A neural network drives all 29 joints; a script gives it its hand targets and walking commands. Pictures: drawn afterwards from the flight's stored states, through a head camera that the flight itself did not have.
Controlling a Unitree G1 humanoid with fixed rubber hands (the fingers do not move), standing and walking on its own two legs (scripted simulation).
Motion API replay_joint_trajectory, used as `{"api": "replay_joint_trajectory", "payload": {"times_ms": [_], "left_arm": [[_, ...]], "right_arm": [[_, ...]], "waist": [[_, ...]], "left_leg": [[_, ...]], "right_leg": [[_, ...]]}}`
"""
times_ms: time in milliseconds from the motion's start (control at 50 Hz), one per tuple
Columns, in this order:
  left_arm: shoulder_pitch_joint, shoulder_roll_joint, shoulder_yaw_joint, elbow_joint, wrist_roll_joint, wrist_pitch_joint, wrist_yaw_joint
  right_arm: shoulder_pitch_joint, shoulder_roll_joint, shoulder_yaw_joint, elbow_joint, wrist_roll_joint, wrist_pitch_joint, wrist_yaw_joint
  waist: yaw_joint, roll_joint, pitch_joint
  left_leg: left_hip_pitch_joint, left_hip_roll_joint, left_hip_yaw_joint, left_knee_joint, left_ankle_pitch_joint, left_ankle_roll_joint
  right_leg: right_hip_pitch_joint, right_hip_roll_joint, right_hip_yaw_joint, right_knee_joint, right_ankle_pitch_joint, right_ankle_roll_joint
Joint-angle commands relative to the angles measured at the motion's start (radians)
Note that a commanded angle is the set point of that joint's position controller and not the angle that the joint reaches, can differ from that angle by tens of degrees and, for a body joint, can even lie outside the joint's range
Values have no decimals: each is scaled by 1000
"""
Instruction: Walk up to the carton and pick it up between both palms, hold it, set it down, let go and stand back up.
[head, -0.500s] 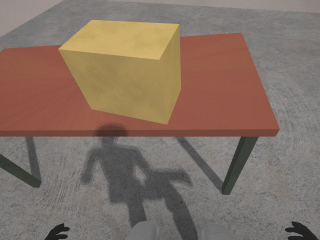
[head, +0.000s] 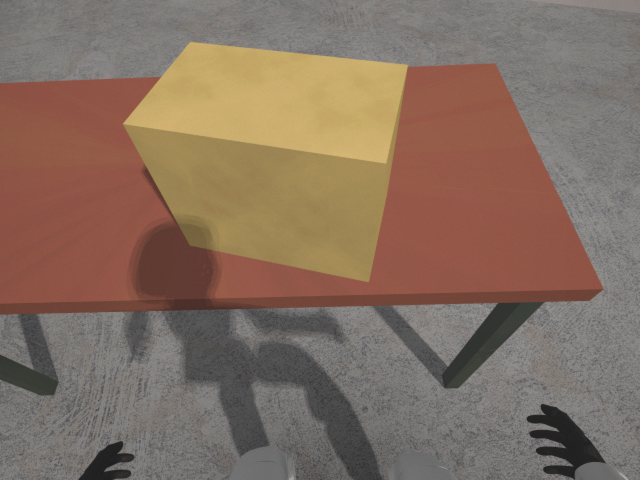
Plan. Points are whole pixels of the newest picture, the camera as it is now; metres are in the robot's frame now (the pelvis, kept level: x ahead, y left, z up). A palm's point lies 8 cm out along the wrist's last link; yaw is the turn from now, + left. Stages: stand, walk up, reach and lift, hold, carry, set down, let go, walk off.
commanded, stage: walk up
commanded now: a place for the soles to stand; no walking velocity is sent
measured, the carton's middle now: (283, 167) +0.50 +0.09 +0.07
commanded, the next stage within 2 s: none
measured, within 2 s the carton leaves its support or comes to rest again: neither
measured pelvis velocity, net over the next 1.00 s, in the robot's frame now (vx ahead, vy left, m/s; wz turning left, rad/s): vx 0.01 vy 0.10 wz -0.06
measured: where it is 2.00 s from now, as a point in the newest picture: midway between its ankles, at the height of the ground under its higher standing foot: outside the picture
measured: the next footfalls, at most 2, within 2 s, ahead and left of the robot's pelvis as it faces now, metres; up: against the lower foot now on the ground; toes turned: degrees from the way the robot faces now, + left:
left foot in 0.76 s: +0.06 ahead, +0.21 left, +0.00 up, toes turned +4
right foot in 1.02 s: +0.09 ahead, +0.01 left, +0.00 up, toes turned +0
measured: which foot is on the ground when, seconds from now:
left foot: down 0.00-0.52, up 0.54-0.74, down 0.76-1.00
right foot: down 0.00-0.76, up 0.78-1.00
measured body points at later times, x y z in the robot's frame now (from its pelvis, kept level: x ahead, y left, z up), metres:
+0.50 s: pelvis -0.01 -0.01 +0.03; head +0.02 -0.02 +0.48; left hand +0.11 +0.29 -0.09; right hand +0.05 -0.33 -0.10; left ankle +0.02 +0.12 -0.71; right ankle +0.00 -0.17 -0.71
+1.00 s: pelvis +0.01 +0.10 +0.00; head +0.01 +0.09 +0.45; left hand +0.08 +0.43 -0.09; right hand +0.07 -0.20 -0.12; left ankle +0.02 +0.21 -0.71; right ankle +0.04 +0.00 -0.70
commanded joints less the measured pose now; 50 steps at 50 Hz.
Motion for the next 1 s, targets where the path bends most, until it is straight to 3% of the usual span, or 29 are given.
{"api": "replay_joint_trajectory", "payload": {"times_ms": [0,60,100,140,240,460,480,500,520,540,560,580,620,680,700,720,740,760,780,800,840,860,900,940,980], "left_arm": [[28,239,75,-19,1,-19,20],[16,239,79,14,9,-19,15],[-8,256,85,31,11,-21,14],[-52,262,87,38,11,-24,13],[-113,239,82,77,13,-30,8],[-163,191,75,151,11,-39,2],[43,282,127,176,46,-50,57],[120,345,146,176,53,-54,81],[131,367,163,149,66,-54,97],[118,367,170,101,73,-56,109],[77,344,170,60,75,-56,116],[49,331,171,21,79,-57,118],[44,323,176,-43,92,-58,119],[73,338,187,-104,100,-53,116],[75,336,186,-119,95,-49,113],[56,333,180,-132,85,-44,110],[44,267,153,-161,71,-30,86],[-21,150,118,-213,39,-29,80],[-58,157,115,-267,27,-38,99],[-23,194,123,-261,25,-43,97],[110,229,125,-211,28,-46,72],[146,232,124,-202,37,-49,59],[142,215,119,-215,47,-50,34],[148,198,110,-230,48,-54,19],[209,182,107,-212,52,-61,13]], "right_arm": [[-29,-293,-95,-35,-4,-33,-24],[-64,-281,-94,-11,-5,-26,-18],[-64,-265,-94,6,-5,-25,-17],[-59,-254,-99,29,-2,-21,-15],[-66,-241,-101,88,0,-24,-12],[-44,-215,-102,196,-5,-43,-10],[-83,-283,-157,117,-85,-6,23],[-98,-243,-155,77,-87,12,37],[-97,-213,-155,41,-92,30,44],[-83,-189,-148,-1,-99,39,44],[-53,-189,-160,-22,-95,45,43],[-31,-200,-170,-43,-92,51,45],[1,-206,-181,-80,-97,61,58],[45,-212,-191,-135,-98,67,71],[76,-214,-196,-144,-97,63,70],[138,-216,-202,-142,-98,56,69],[295,-202,-205,-95,-79,38,69],[384,-324,-220,-99,-87,19,68],[303,-355,-224,-140,-91,18,61],[219,-352,-218,-176,-93,18,53],[141,-310,-201,-211,-89,14,32],[121,-295,-190,-217,-81,11,27],[147,-281,-172,-203,-75,-2,18],[153,-269,-157,-190,-67,-12,5],[107,-254,-138,-188,-51,-18,0]], "waist": [[-19,47,-286],[-12,82,-269],[-14,44,-278],[-23,12,-273],[-24,-19,-242],[-27,-28,-230],[27,45,-226],[55,-63,-249],[66,-149,-223],[59,-142,-210],[30,-127,-218],[8,-123,-223],[-1,-181,-201],[-2,-227,-169],[-16,-234,-165],[-55,-224,-178],[-132,-107,-257],[-219,373,-222],[-216,340,-193],[-165,228,-168],[-87,141,-139],[-65,127,-124],[-62,121,-86],[-49,115,-60],[16,79,-89]], "left_leg": [[137,198,-177,-247,563,164],[105,161,-122,-251,422,131],[120,130,-107,-230,365,101],[175,84,-100,-240,307,77],[213,86,-100,-338,209,66],[253,81,-88,-452,164,47],[75,26,-60,-276,142,67],[-43,-19,-71,-159,73,52],[-193,-40,-121,9,-165,38],[-259,-16,-205,147,-184,29],[-258,2,-251,250,-166,17],[-247,14,-277,289,-145,8],[-245,27,-257,268,-115,2],[-163,25,-194,135,-118,10],[-96,6,-170,60,-114,19],[46,-27,-131,-45,-41,31],[306,-106,-46,-160,-79,49],[330,151,-526,-496,-404,130],[122,267,-716,-598,-432,262],[70,298,-731,-597,-463,300],[46,271,-610,-494,-442,273],[5,256,-563,-477,-397,254],[-17,243,-506,-478,-331,240],[-36,243,-474,-457,-204,229],[-141,196,-364,-354,-98,165]], "right_leg": [[56,-21,-21,-14,401,-72],[82,-40,-6,-109,429,-81],[86,-67,37,-179,478,-94],[21,-90,95,-249,434,-110],[-3,-80,81,-344,351,-103],[42,-64,38,-460,347,-85],[164,-132,131,-424,333,-145],[234,-232,282,-448,366,-215],[263,-318,390,-460,361,-291],[240,-376,399,-429,441,-341],[206,-387,365,-389,529,-354],[179,-369,317,-363,538,-336],[129,-326,252,-343,451,-299],[28,-318,227,-309,405,-273],[-26,-305,206,-281,397,-258],[-130,-263,147,-216,336,-222],[-283,-136,25,-52,-54,-187],[-537,111,-130,317,-313,-99],[-481,90,26,465,-311,-92],[-441,75,45,535,-266,-95],[-369,18,29,481,-136,-98],[-308,3,11,405,-136,-96],[-247,-8,-51,249,-163,-83],[-167,-6,-67,91,-126,-84],[77,15,-82,-171,52,-95]]}}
